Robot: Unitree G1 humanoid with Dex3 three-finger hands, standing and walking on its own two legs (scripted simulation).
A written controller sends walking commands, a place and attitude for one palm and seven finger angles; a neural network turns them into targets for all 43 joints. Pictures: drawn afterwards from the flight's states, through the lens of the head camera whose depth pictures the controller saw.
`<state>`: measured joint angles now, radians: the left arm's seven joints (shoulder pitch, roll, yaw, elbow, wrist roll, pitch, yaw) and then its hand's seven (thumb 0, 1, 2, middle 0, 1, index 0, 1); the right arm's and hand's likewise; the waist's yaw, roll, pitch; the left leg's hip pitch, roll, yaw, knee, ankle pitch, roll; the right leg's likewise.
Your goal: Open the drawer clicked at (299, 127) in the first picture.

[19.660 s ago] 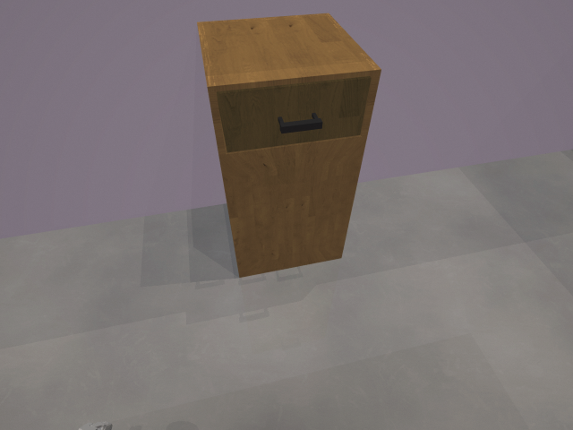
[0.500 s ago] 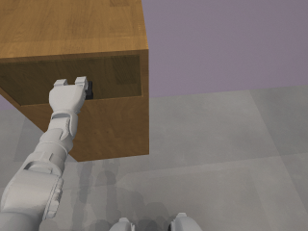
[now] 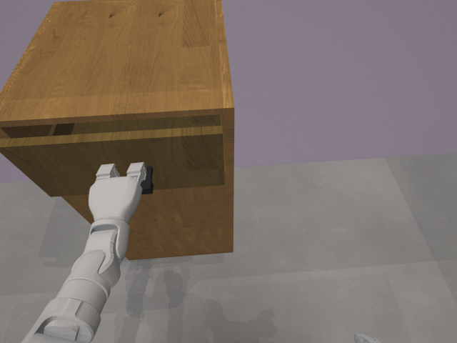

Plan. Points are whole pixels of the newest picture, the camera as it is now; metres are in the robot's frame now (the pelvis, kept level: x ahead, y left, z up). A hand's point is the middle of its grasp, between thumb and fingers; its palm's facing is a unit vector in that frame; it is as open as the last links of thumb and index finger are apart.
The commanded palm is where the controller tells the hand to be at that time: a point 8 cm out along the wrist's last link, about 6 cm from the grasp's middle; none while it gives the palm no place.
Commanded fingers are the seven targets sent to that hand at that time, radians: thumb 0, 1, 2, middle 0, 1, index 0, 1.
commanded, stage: pull the drawer open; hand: left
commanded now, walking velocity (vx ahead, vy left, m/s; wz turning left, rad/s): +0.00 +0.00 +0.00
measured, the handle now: (124, 180) +0.42 +0.22 +0.00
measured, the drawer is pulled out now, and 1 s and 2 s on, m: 0.04 0.12 0.30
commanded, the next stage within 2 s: open the thumb to release the handle in 2.00 s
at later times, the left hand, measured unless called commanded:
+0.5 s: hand (125, 210) +0.36 +0.22 -0.03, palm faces -0.05 -0.02 -1.00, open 5.3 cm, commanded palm +0.34 +0.22 +0.03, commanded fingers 0.00 0.90 0.90 -0.40 -1.35 -0.40 -1.35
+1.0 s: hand (121, 245) +0.29 +0.21 -0.03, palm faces +0.00 -0.08 -1.00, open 5.3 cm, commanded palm +0.24 +0.22 +0.03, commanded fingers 0.00 0.90 0.90 -0.40 -1.35 -0.40 -1.35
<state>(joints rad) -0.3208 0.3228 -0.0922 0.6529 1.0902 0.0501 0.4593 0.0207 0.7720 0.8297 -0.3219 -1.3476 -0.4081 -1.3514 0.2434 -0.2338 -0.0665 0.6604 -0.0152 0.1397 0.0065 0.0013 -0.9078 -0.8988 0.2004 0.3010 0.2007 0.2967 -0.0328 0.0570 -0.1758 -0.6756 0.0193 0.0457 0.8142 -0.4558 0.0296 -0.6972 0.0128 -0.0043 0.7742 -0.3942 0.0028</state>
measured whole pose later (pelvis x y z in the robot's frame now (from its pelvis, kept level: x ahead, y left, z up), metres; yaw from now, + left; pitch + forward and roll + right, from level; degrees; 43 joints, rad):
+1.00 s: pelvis -0.01 -0.01 +0.00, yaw -1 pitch +15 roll +0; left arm -0.03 0.30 -0.09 0.42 1.08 0.05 0.49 0.02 0.77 0.83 -0.31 -1.35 -0.42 -1.35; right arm 0.22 -0.24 -0.06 0.65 -0.01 0.10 -0.01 0.00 -0.91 -0.90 0.20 0.30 0.20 0.30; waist -0.02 0.05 -0.17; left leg -0.62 0.02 0.07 0.79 -0.44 0.02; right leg -0.66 0.02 0.02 0.78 -0.38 0.00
